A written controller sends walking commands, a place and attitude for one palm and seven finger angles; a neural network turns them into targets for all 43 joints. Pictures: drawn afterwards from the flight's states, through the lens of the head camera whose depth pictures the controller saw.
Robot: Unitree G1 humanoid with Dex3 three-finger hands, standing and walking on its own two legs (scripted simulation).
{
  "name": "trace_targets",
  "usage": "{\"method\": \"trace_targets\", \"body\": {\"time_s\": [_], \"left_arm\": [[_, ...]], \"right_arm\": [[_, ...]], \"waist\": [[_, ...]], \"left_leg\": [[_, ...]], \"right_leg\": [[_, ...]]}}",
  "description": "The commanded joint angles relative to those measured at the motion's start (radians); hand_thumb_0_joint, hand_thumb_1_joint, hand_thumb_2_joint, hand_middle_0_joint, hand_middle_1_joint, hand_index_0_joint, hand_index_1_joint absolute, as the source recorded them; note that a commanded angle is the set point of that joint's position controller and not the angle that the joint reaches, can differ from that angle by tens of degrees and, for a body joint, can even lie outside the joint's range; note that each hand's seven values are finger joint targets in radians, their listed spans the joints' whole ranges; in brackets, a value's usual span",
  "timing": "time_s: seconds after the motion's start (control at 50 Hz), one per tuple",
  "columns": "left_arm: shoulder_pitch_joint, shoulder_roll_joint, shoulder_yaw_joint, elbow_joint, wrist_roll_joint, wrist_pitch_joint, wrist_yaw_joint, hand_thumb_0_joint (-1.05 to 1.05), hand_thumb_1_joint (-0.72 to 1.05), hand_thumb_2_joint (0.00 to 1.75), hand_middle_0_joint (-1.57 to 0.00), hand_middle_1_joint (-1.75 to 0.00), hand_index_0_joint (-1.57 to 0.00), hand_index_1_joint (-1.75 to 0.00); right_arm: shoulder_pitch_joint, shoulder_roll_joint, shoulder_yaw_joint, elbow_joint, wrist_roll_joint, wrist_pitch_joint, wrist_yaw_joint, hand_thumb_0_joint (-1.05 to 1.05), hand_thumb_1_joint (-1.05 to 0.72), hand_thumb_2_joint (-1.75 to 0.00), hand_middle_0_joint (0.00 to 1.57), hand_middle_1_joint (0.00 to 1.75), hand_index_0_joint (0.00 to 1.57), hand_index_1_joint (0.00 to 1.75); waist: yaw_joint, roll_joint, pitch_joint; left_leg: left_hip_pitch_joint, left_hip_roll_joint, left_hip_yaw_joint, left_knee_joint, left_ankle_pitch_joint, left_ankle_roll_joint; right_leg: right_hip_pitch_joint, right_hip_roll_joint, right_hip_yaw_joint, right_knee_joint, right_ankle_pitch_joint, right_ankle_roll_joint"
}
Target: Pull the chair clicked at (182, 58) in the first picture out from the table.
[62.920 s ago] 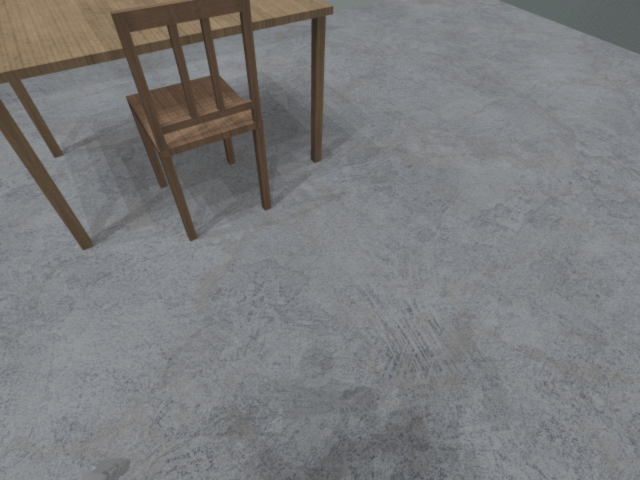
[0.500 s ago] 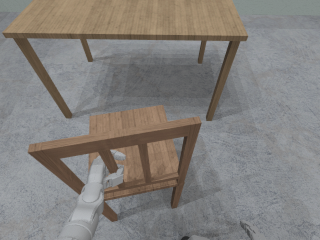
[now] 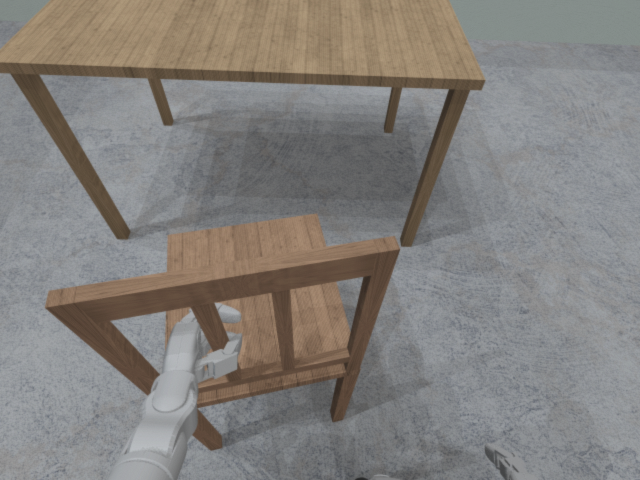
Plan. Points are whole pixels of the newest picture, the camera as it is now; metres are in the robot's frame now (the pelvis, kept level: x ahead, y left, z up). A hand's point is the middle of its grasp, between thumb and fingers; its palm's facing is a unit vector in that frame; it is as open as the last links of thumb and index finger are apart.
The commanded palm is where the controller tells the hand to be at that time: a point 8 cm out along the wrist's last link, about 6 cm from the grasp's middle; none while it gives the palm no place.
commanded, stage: open the thumb and straighten the fingers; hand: left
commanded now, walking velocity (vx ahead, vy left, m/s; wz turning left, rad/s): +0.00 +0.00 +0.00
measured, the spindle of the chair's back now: (220, 344) +0.31 +0.15 -0.08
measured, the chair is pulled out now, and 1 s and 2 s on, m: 0.51 0.51 0.51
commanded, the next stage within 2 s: draw the fingers out of the gap in 0.62 s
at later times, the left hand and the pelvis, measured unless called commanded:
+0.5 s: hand (223, 343) +0.31 +0.14 -0.06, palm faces +0.02 -0.99 -0.15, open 16.0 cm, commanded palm +0.28 +0.19 -0.04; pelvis +0.00 +0.00 -0.03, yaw +2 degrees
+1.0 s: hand (204, 375) +0.26 +0.16 -0.07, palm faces +0.04 -0.99 -0.14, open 17.5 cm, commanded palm +0.24 +0.21 -0.04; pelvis +0.01 +0.00 -0.03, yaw +2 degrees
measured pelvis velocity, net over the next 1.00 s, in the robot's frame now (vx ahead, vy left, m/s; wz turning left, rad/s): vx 0.01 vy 0.00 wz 0.04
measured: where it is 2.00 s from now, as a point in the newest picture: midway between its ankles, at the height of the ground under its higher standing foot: outside the picture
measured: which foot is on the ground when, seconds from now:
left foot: down 0.00-1.00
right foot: down 0.00-1.00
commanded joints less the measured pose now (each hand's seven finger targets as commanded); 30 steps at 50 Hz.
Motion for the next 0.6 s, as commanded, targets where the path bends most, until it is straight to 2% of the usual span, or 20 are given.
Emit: {"method": "trace_targets", "body": {"time_s": [0.0, 0.04, 0.08, 0.1, 0.14, 0.16, 0.18, 0.2, 0.24, 0.28, 0.32, 0.36, 0.38, 0.4, 0.42, 0.44, 0.46, 0.52, 0.56, 0.58], "left_arm": [[-0.156, 0.123, 0.028, -0.274, 0.022, -0.069, -0.004, 0.00, 0.05, 0.49, -0.50, -1.45, -0.50, -1.45], [-0.153, 0.095, 0.002, -0.292, 0.029, -0.054, -0.011, 0.00, -0.19, 0.37, -0.50, -1.45, -0.50, -1.45], [-0.162, 0.077, -0.011, -0.282, 0.021, -0.023, -0.011, 0.00, -0.43, 0.26, -0.47, -1.38, -0.47, -1.38], [-0.189, 0.158, 0.063, -0.262, 0.019, -0.008, -0.005, 0.00, -0.55, 0.20, -0.45, -1.30, -0.45, -1.30], [-0.189, 0.100, 0.033, -0.272, 0.007, 0.019, -0.006, 0.00, -0.55, 0.20, -0.40, -1.16, -0.40, -1.16], [-0.189, 0.107, 0.039, -0.275, 0.000, 0.029, -0.008, 0.00, -0.55, 0.20, -0.38, -1.09, -0.38, -1.09], [-0.217, 0.096, 0.030, -0.305, -0.004, 0.033, -0.010, 0.00, -0.55, 0.20, -0.35, -1.01, -0.35, -1.01], [-0.195, 0.119, 0.056, -0.296, -0.008, 0.041, -0.012, 0.00, -0.55, 0.20, -0.32, -0.94, -0.32, -0.94], [-0.220, 0.101, 0.034, -0.346, -0.009, 0.042, -0.020, 0.00, -0.55, 0.20, -0.27, -0.80, -0.27, -0.80], [-0.227, 0.068, -0.005, -0.381, -0.007, 0.045, -0.027, 0.00, -0.55, 0.20, -0.22, -0.65, -0.22, -0.65], [-0.191, 0.088, 0.015, -0.360, -0.006, 0.063, -0.030, 0.00, -0.55, 0.20, -0.18, -0.51, -0.18, -0.51], [-0.177, 0.077, 0.007, -0.364, 0.001, 0.082, -0.030, 0.00, -0.55, 0.20, -0.13, -0.36, -0.13, -0.36], [-0.219, 0.202, 0.103, -0.362, 0.005, 0.089, -0.024, 0.00, -0.55, 0.20, -0.10, -0.29, -0.10, -0.29], [-0.187, 0.191, 0.100, -0.345, 0.012, 0.103, -0.028, 0.00, -0.55, 0.20, -0.07, -0.22, -0.07, -0.22], [-0.189, 0.162, 0.077, -0.355, 0.013, 0.110, -0.029, 0.00, -0.55, 0.20, -0.05, -0.14, -0.05, -0.14], [-0.167, 0.145, 0.071, -0.378, 0.011, 0.115, -0.030, 0.00, -0.55, 0.20, -0.02, -0.07, -0.02, -0.07], [-0.154, 0.156, 0.077, -0.393, 0.011, 0.119, -0.032, 0.00, -0.55, 0.20, 0.00, 0.00, 0.00, 0.00], [-0.142, 0.122, 0.052, -0.429, -0.003, 0.128, -0.037, 0.00, -0.55, 0.20, 0.00, 0.00, 0.00, 0.00], [-0.159, 0.136, 0.052, -0.448, -0.007, 0.132, -0.044, 0.00, -0.55, 0.20, 0.00, 0.00, 0.00, 0.00], [-0.151, 0.120, 0.039, -0.458, -0.009, 0.134, -0.047, 0.00, -0.55, 0.20, 0.00, 0.00, 0.00, 0.00]], "right_arm": [[-0.024, -0.148, -0.056, -0.132, -0.008, -0.087, 0.020, 0.00, -0.90, -0.90, 0.20, 0.30, 0.20, 0.30], [-0.008, -0.150, -0.058, -0.134, -0.012, -0.099, 0.030, 0.00, -0.90, -0.90, 0.20, 0.30, 0.20, 0.30], [0.001, -0.158, -0.060, -0.136, -0.010, -0.105, 0.033, 0.00, -0.90, -0.90, 0.20, 0.30, 0.20, 0.30], [0.006, -0.172, -0.061, -0.133, -0.011, -0.102, 0.031, 0.00, -0.90, -0.90, 0.20, 0.30, 0.20, 0.30], [0.002, -0.167, -0.058, -0.150, -0.010, -0.106, 0.029, 0.00, -0.90, -0.90, 0.20, 0.30, 0.20, 0.30], [0.000, -0.172, -0.061, -0.153, -0.010, -0.109, 0.026, 0.00, -0.90, -0.90, 0.20, 0.30, 0.20, 0.30], [0.007, -0.172, -0.061, -0.160, -0.011, -0.114, 0.025, 0.00, -0.90, -0.90, 0.20, 0.30, 0.20, 0.30], [0.004, -0.176, -0.062, -0.164, -0.010, -0.115, 0.022, 0.00, -0.90, -0.90, 0.20, 0.30, 0.20, 0.30], [0.009, -0.175, -0.063, -0.171, -0.012, -0.122, 0.016, 0.00, -0.90, -0.90, 0.20, 0.30, 0.20, 0.30], [0.013, -0.172, -0.063, -0.176, -0.012, -0.132, 0.014, 0.00, -0.90, -0.90, 0.20, 0.30, 0.20, 0.30], [0.018, -0.177, -0.063, -0.173, -0.012, -0.134, 0.015, 0.00, -0.90, -0.90, 0.20, 0.30, 0.20, 0.30], [0.016, -0.176, -0.063, -0.183, -0.014, -0.135, 0.012, 0.00, -0.90, -0.90, 0.20, 0.30, 0.20, 0.30], [0.019, -0.188, -0.060, -0.177, -0.012, -0.127, 0.007, 0.00, -0.90, -0.90, 0.20, 0.30, 0.20, 0.30], [0.018, -0.179, -0.057, -0.185, -0.014, -0.122, 0.005, 0.00, -0.90, -0.90, 0.20, 0.30, 0.20, 0.30], [0.015, -0.176, -0.054, -0.193, -0.013, -0.121, 0.005, 0.00, -0.90, -0.90, 0.20, 0.30, 0.20, 0.30], [0.014, -0.173, -0.056, -0.203, -0.014, -0.122, 0.006, 0.00, -0.90, -0.90, 0.20, 0.30, 0.20, 0.30], [0.006, -0.173, -0.055, -0.210, -0.014, -0.123, 0.006, 0.00, -0.90, -0.90, 0.20, 0.30, 0.20, 0.30], [0.007, -0.169, -0.054, -0.219, -0.013, -0.125, 0.006, 0.00, -0.90, -0.90, 0.20, 0.30, 0.20, 0.30], [0.007, -0.175, -0.054, -0.221, -0.011, -0.128, 0.001, 0.00, -0.90, -0.90, 0.20, 0.30, 0.20, 0.30], [0.010, -0.174, -0.054, -0.223, -0.012, -0.132, 0.001, 0.00, -0.90, -0.90, 0.20, 0.30, 0.20, 0.30]], "waist": [[0.024, 0.086, -0.301], [0.020, 0.110, -0.327], [0.007, 0.067, -0.326], [0.009, 0.036, -0.323], [0.006, -0.006, -0.339], [0.008, -0.032, -0.343], [0.002, -0.036, -0.368], [0.012, -0.038, -0.363], [0.004, -0.039, -0.393], [-0.002, -0.006, -0.402], [0.001, -0.020, -0.388], [0.004, -0.012, -0.378], [0.008, -0.024, -0.375], [0.016, -0.031, -0.363], [0.010, -0.034, -0.352], [0.018, -0.032, -0.377], [0.025, 0.017, -0.379], [0.013, 0.009, -0.388], [0.003, -0.003, -0.388], [-0.002, -0.019, -0.393]], "left_leg": [[-0.225, -0.004, 0.026, -0.024, 0.259, 0.016], [-0.235, -0.006, 0.025, 0.000, 0.276, 0.011], [-0.259, -0.006, 0.019, 0.014, 0.248, 0.012], [-0.295, -0.007, 0.010, 0.022, 0.220, 0.013], [-0.324, -0.013, 0.014, 0.034, 0.190, 0.018], [-0.340, -0.013, 0.011, 0.040, 0.173, 0.019], [-0.335, -0.015, 0.013, 0.047, 0.182, 0.021], [-0.352, -0.017, 0.010, 0.053, 0.171, 0.021], [-0.345, -0.017, 0.007, 0.070, 0.198, 0.021], [-0.326, -0.017, 0.005, 0.083, 0.222, 0.019], [-0.344, -0.017, 0.001, 0.098, 0.219, 0.019], [-0.352, -0.019, 0.001, 0.105, 0.220, 0.019], [-0.377, -0.023, 0.000, 0.109, 0.193, 0.023], [-0.392, -0.026, 0.005, 0.104, 0.181, 0.024], [-0.394, -0.026, 0.004, 0.105, 0.187, 0.025], [-0.390, -0.027, 0.008, 0.111, 0.200, 0.025], [-0.387, -0.028, 0.011, 0.114, 0.208, 0.023], [-0.381, -0.028, 0.012, 0.127, 0.213, 0.024], [-0.388, -0.027, 0.007, 0.135, 0.213, 0.025], [-0.386, -0.028, 0.008, 0.138, 0.208, 0.026]], "right_leg": [[0.261, -0.028, 0.007, 0.043, 0.214, -0.027], [0.227, -0.023, -0.004, 0.068, 0.211, -0.030], [0.200, -0.016, -0.011, 0.080, 0.179, -0.026], [0.192, -0.016, -0.010, 0.098, 0.156, -0.024], [0.191, -0.013, -0.012, 0.110, 0.135, -0.018], [0.192, -0.013, -0.012, 0.115, 0.117, -0.017], [0.196, -0.011, -0.008, 0.121, 0.130, -0.013], [0.192, -0.012, -0.008, 0.130, 0.115, -0.014], [0.188, -0.010, -0.010, 0.148, 0.137, -0.014], [0.165, -0.009, -0.015, 0.158, 0.147, -0.015], [0.149, -0.009, -0.016, 0.167, 0.145, -0.014], [0.140, -0.010, -0.021, 0.174, 0.144, -0.016], [0.153, -0.013, -0.009, 0.173, 0.128, -0.011], [0.165, -0.013, -0.008, 0.175, 0.116, -0.010], [0.159, -0.013, -0.012, 0.178, 0.126, -0.011], [0.172, -0.014, -0.012, 0.182, 0.142, -0.011], [0.176, -0.016, -0.007, 0.182, 0.151, -0.015], [0.174, -0.015, -0.009, 0.184, 0.162, -0.011], [0.175, -0.014, -0.011, 0.185, 0.166, -0.012], [0.175, -0.014, -0.011, 0.185, 0.164, -0.008]]}}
